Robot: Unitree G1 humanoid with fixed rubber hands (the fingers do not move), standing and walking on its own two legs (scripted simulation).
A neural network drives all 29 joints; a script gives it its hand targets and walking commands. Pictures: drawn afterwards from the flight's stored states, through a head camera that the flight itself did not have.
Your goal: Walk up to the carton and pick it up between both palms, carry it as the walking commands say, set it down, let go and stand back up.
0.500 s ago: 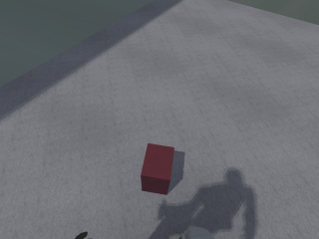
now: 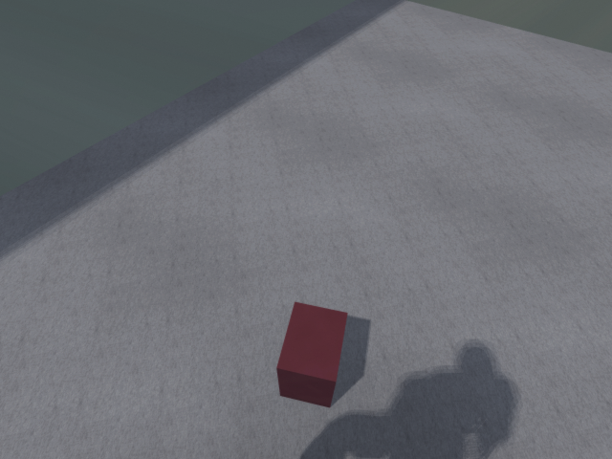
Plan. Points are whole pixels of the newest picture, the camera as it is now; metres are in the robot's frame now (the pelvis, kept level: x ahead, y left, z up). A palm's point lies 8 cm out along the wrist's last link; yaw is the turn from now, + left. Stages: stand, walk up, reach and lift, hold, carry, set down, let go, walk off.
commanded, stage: walk up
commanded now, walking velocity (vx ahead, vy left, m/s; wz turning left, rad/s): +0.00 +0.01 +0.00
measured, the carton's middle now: (312, 355) +0.49 -0.01 -0.65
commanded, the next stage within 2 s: stand in 1.02 s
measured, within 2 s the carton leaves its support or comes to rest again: neither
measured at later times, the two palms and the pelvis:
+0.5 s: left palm out of the picture +0.00 +0.25 -0.14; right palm out of the picture -0.01 -0.22 -0.15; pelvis +0.02 +0.01 +0.00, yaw -3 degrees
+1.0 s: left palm out of the picture +0.08 +0.25 -0.15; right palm out of the picture +0.12 -0.20 -0.14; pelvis +0.09 +0.03 +0.00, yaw -4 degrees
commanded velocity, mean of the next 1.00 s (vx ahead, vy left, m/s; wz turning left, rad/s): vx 0.06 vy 0.03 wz -0.04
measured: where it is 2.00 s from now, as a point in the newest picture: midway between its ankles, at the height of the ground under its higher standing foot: outside the picture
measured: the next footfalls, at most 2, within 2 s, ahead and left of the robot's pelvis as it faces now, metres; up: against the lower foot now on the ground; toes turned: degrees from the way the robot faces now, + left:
left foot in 0.76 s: +0.15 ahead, +0.12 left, +0.00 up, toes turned -10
